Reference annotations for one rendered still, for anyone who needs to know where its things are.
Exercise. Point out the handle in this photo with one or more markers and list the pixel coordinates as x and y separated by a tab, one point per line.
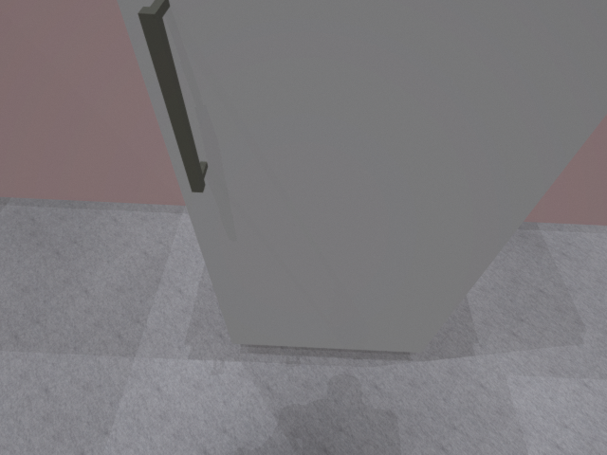
158	44

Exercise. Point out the fridge door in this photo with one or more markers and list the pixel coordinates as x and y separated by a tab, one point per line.
369	159

